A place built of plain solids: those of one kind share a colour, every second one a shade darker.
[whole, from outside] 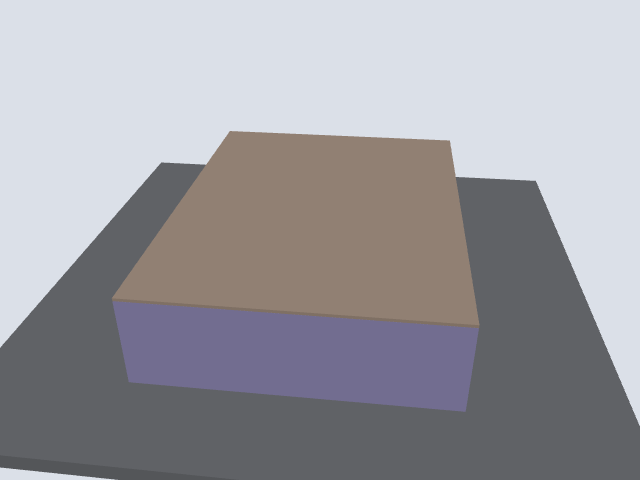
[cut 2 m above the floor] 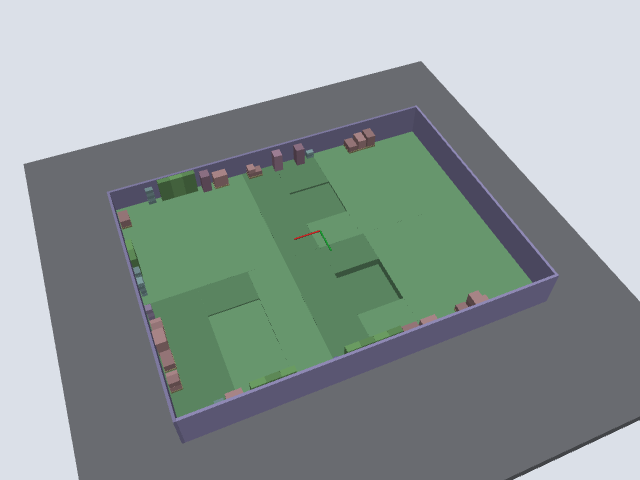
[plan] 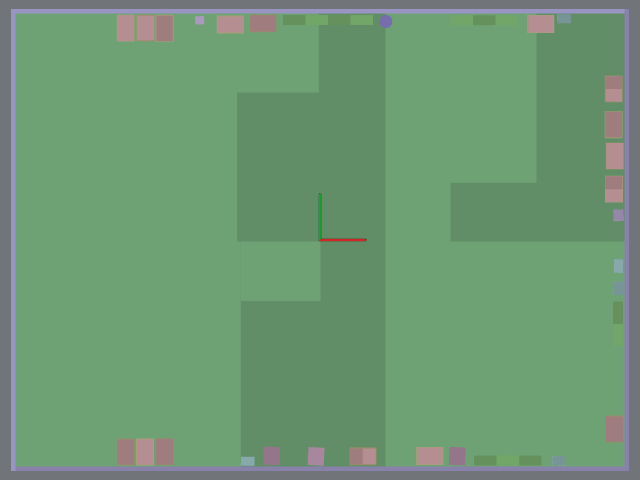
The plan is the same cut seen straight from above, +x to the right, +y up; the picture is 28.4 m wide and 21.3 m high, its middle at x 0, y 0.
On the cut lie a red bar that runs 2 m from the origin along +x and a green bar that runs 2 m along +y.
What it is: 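A closed goods hall without a stair; its walked floor is a bank 1.15 m over the ground, with five rectangular fields in it; some sunk deep, some a low step down, some level and merely marked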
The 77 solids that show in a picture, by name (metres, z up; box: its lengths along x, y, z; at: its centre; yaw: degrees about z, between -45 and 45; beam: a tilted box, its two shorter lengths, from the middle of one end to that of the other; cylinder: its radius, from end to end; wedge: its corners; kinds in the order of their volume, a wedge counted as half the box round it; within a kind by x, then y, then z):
{
 "floor_1": {"box": [4.5, 20.14, 0.44], "at": [-11.29, 0.0, 0.17]},
 "floor_2": {"box": [5.37, 10.14, 1.2], "at": [-6.37, 5.0, 0.55]},
 "floor_3": {"box": [5.54, 10.0, 1.2], "at": [-6.28, -5.07, 0.55]},
 "floor_4": {"box": [3.63, 2.7, 1.2], "at": [-1.87, 1.28, 0.55]},
 "floor_5": {"box": [3.67, 3.96, 0.52], "at": [-1.87, 4.59, 0.21]},
 "floor_6": {"box": [3.63, 3.52, 1.2], "at": [-1.87, 8.31, 0.55]},
 "floor_7": {"box": [3.53, 3.71, 1.2], "at": [-1.75, -8.22, 0.55]},
 "floor_8": {"box": [3.57, 3.7, 1.02], "at": [-1.75, -4.54, 0.46]},
 "floor_9": {"box": [3.53, 2.64, 1.2], "at": [-1.75, -1.39, 0.55]},
 "floor_10": {"box": [2.96, 10.14, 1.2], "at": [1.42, 5.0, 0.55]},
 "floor_11": {"box": [2.89, 10.0, 1.2], "at": [1.46, -5.07, 0.55]},
 "floor_12": {"box": [2.93, 0.04, 0.19], "at": [4.35, -0.07, 1.04]},
 "floor_13": {"box": [2.89, 10.14, 1.2], "at": [4.35, 5.0, 0.55]},
 "floor_14": {"box": [3.81, 2.61, 1.2], "at": [7.7, 1.24, 0.55]},
 "floor_15": {"box": [3.85, 4.08, 1.08], "at": [7.7, 4.56, 0.49]},
 "floor_16": {"box": [3.81, 3.49, 1.2], "at": [7.7, 8.32, 0.55]},
 "floor_17": {"box": [10.63, 10.0, 1.2], "at": [8.22, -5.07, 0.55]},
 "floor_18": {"box": [3.93, 10.14, 1.2], "at": [11.57, 5.0, 0.55]},
 "wall_1": {"box": [0.2, 20.5, 6.19], "at": [-13.62, 0.0, 3.05]},
 "wall_2": {"box": [27.03, 0.2, 6.19], "at": [0.0, -10.15, 3.05]},
 "wall_3": {"box": [27.03, 0.2, 6.19], "at": [0.0, 10.15, 3.05]},
 "wall_4": {"box": [0.2, 20.5, 6.19], "at": [13.62, 0.0, 3.05]},
 "roof_1": {"box": [27.43, 20.5, 0.2], "at": [0.0, 0.0, 6.24]},
 "shelving_1": {"box": [1.0, 0.45, 2.1], "at": [-1.15, 9.76, 2.2]},
 "shelving_2": {"box": [1.0, 0.45, 2.1], "at": [-0.15, 9.76, 2.2]},
 "shelving_3": {"box": [1.0, 0.45, 2.1], "at": [0.85, 9.76, 2.2]},
 "shelving_4": {"box": [1.0, 0.45, 2.1], "at": [1.85, 9.76, 2.2]},
 "shelving_5": {"box": [1.0, 0.45, 2.1], "at": [6.28, 9.75, 2.2]},
 "shelving_6": {"box": [1.0, 0.45, 2.1], "at": [7.28, 9.75, 2.2]},
 "shelving_7": {"box": [1.0, 0.45, 2.1], "at": [7.34, -9.79, 2.2]},
 "shelving_8": {"box": [1.0, 0.45, 2.1], "at": [8.28, 9.75, 2.2]},
 "shelving_9": {"box": [1.0, 0.45, 2.1], "at": [8.34, -9.79, 2.2]},
 "shelving_10": {"box": [1.0, 0.45, 2.1], "at": [9.34, -9.79, 2.2]},
 "shelving_11": {"box": [0.45, 1.0, 2.1], "at": [13.23, -4.22, 2.2]},
 "shelving_12": {"box": [0.45, 1.0, 2.1], "at": [13.23, -3.22, 2.2]},
 "load_1": {"box": [0.74, 1.11, 1.03], "at": [-8.63, -9.41, 1.81], "yaw": -0.1},
 "load_2": {"box": [0.75, 1.16, 0.35], "at": [-8.63, 9.4, 1.47], "yaw": 0.4},
 "load_3": {"box": [0.71, 1.13, 0.87], "at": [-7.77, -9.41, 1.73], "yaw": -0.1},
 "load_4": {"box": [0.78, 1.1, 0.68], "at": [-7.74, 9.41, 2.32], "yaw": 0.2},
 "load_5": {"box": [0.75, 1.14, 0.51], "at": [-6.9, -9.4, 1.55], "yaw": 0.4},
 "load_6": {"box": [0.73, 1.14, 0.42], "at": [-6.9, 9.39, 1.5], "yaw": 0.2},
 "load_7": {"box": [1.15, 0.71, 1.01], "at": [-3.98, 9.56, 1.8], "yaw": 0.1},
 "load_8": {"box": [1.15, 0.72, 1.09], "at": [-2.52, 9.61, 1.84], "yaw": -0.1},
 "load_9": {"box": [1.15, 0.7, 0.39], "at": [1.9, -9.6, 1.49]},
 "load_10": {"box": [0.58, 0.7, 0.39], "at": [2.19, -9.6, 1.88], "yaw": -0.3},
 "load_11": {"box": [1.14, 0.76, 1.08], "at": [4.87, -9.58, 1.83], "yaw": 0.3},
 "load_12": {"box": [1.11, 0.75, 0.48], "at": [9.81, 9.58, 2.01]},
 "load_13": {"box": [0.74, 1.14, 0.56], "at": [13.03, 5.12, 1.57], "yaw": -0.1},
 "load_14": {"box": [0.76, 0.58, 0.36], "at": [13.04, 2.54, 1.84], "yaw": 0.3},
 "load_15": {"box": [0.74, 1.14, 0.5], "at": [13.04, 6.71, 1.54], "yaw": -0.3},
 "load_16": {"box": [0.74, 0.57, 0.5], "at": [13.04, 6.99, 2.04], "yaw": 0.2},
 "load_17": {"box": [0.76, 1.17, 0.36], "at": [13.05, 2.26, 1.47], "yaw": 0.1},
 "load_18": {"box": [0.76, 1.12, 0.67], "at": [13.06, -8.39, 1.63], "yaw": 0.2},
 "load_19": {"box": [0.77, 1.16, 1.24], "at": [13.09, 3.73, 1.91]},
 "cage_trolley_1": {"box": [0.72, 0.8, 1.66], "at": [-2.15, -9.58, 1.98], "yaw": -1.3},
 "cage_trolley_2": {"box": [0.72, 0.8, 1.66], "at": [-0.17, -9.6, 1.98], "yaw": -3.0},
 "cage_trolley_3": {"box": [0.72, 0.8, 1.66], "at": [6.09, -9.59, 1.98], "yaw": -1.9},
 "pallet_1": {"box": [0.8, 1.2, 0.14], "at": [-8.62, -9.41, 1.22]},
 "pallet_2": {"box": [0.8, 1.2, 0.14], "at": [-8.62, 9.4, 1.22]},
 "pallet_3": {"box": [0.8, 1.2, 0.14], "at": [-7.77, -9.41, 1.22]},
 "pallet_4": {"box": [0.8, 1.2, 0.14], "at": [-7.74, 9.41, 1.22]},
 "pallet_5": {"box": [0.8, 1.2, 0.14], "at": [-6.9, -9.39, 1.22]},
 "pallet_6": {"box": [1.2, 0.8, 0.14], "at": [-3.98, 9.56, 1.22]},
 "pallet_7": {"box": [1.2, 0.8, 0.14], "at": [-2.52, 9.61, 1.22]},
 "pallet_8": {"box": [1.2, 0.8, 0.14], "at": [1.91, -9.6, 1.22]},
 "pallet_9": {"box": [1.2, 0.8, 0.14], "at": [9.8, 9.59, 1.22]},
 "pallet_10": {"box": [0.8, 1.2, 0.14], "at": [13.03, 5.12, 1.22]},
 "pallet_11": {"box": [0.8, 1.2, 0.14], "at": [13.04, 6.71, 1.22]},
 "pallet_12": {"box": [0.8, 1.2, 0.14], "at": [13.07, -8.39, 1.22]},
 "crate_1": {"box": [0.6, 0.4, 0.2], "at": [-3.21, -9.82, 1.65], "yaw": 0.1},
 "crate_2": {"box": [0.6, 0.4, 0.3], "at": [10.61, -9.79, 2.5], "yaw": -0.4},
 "crate_3": {"box": [0.6, 0.4, 0.3], "at": [10.82, 9.82, 2.5], "yaw": -0.1},
 "crate_4": {"box": [0.4, 0.6, 0.3], "at": [13.24, -2.14, 2.5], "yaw": 1.4},
 "crate_5": {"box": [0.4, 0.6, 0.3], "at": [13.25, -1.16, 2.5], "yaw": -1.4},
 "drum_1": {"cylinder": 0.29, "from": [2.92, 9.7, 1.15], "to": [2.92, 9.7, 2.03]},
 "carton_1": {"box": [0.4, 0.37, 0.34], "at": [-5.34, 9.75, 1.32], "yaw": 1.5},
 "carton_2": {"box": [0.43, 0.51, 0.41], "at": [13.24, 1.1, 2.16], "yaw": -1.3}
}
